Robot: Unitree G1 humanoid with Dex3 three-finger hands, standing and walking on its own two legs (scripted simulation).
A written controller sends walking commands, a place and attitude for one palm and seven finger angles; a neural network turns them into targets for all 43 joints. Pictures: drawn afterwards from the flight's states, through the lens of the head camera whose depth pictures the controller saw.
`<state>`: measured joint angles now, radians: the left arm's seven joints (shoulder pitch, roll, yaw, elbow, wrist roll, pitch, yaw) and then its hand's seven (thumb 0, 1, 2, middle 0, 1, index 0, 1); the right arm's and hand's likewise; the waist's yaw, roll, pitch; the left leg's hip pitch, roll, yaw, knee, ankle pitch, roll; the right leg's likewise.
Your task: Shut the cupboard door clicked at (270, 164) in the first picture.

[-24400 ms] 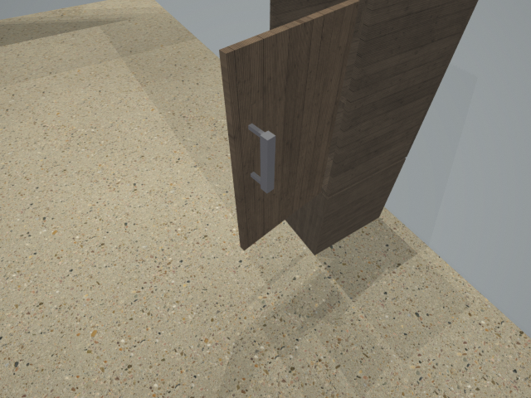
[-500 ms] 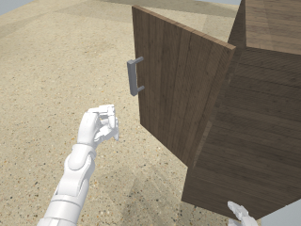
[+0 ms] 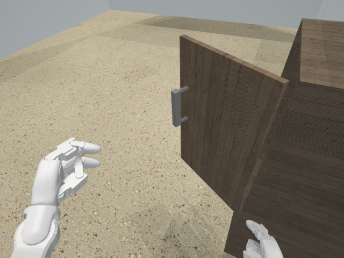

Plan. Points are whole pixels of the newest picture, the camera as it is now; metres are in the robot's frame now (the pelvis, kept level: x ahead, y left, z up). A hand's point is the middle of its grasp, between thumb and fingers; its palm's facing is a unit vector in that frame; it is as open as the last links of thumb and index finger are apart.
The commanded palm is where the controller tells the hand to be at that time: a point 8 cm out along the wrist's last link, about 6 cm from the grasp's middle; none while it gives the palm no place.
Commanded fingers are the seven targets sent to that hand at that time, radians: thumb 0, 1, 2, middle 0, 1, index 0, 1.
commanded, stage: draw the hand back to the body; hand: left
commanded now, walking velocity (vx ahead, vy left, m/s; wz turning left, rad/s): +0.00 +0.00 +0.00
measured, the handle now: (180, 106) +0.61 +0.04 +0.01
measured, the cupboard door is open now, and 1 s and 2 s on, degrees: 61 61 61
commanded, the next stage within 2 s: step back with the hand held close in 0.62 s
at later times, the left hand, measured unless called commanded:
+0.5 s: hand (30, 196) +0.17 +0.28 +0.15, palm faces +0.45 -0.82 -0.36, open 7.3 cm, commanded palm +0.13 +0.31 +0.18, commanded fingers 0.00 0.90 0.90 -0.20 -0.30 -0.20 -0.30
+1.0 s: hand (37, 187) +0.19 +0.27 +0.15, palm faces +0.37 -0.81 -0.45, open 7.4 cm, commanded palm +0.13 +0.32 +0.18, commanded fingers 0.00 0.90 0.90 -0.20 -0.30 -0.20 -0.30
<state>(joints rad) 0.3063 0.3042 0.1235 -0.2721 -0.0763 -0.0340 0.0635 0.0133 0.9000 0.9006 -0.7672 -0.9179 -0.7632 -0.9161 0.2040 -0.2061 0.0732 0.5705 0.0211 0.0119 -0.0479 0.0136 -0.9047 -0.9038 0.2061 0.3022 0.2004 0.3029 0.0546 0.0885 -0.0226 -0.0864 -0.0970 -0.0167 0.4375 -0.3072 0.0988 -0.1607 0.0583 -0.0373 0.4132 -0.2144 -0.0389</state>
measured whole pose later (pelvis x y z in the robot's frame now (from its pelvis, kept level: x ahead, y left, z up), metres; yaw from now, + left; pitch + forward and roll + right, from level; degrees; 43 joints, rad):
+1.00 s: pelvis -0.02 +0.02 -0.01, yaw -1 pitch +1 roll -2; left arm 0.52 0.38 0.39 -0.43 -0.07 -0.16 0.09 0.01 0.90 0.90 -0.21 -0.30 -0.20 -0.30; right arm 0.20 -0.26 -0.02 0.57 0.03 0.01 -0.05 0.01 -0.90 -0.90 0.21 0.30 0.20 0.30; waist 0.01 0.06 -0.02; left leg -0.24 -0.12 0.02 0.57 -0.34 0.09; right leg -0.32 0.04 -0.02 0.55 -0.25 -0.02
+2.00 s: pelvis -0.19 +0.03 -0.01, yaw +4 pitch +2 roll -6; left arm 0.54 0.49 0.48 -0.60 -0.02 -0.26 0.14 0.01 0.89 0.90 -0.22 -0.31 -0.21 -0.30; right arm 0.24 -0.17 -0.02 0.61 -0.01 -0.06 -0.06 0.02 -0.91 -0.90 0.21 0.30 0.20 0.30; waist -0.01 -0.01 -0.01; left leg -0.51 0.03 0.00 0.60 -0.14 0.08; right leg -0.42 0.09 -0.01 1.03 -0.42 0.02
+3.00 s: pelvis -0.27 +0.08 -0.01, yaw -2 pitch +0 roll +0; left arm 0.50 0.44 0.45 -0.50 -0.04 -0.18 0.17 0.01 0.90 0.90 -0.21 -0.30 -0.20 -0.30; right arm 0.19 -0.15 0.03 0.63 0.01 -0.12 -0.07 0.02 -0.91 -0.90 0.21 0.30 0.20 0.30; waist -0.02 -0.03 -0.01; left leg -0.30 0.05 0.10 0.63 -0.32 0.00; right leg -0.25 -0.01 -0.04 0.63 -0.37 -0.01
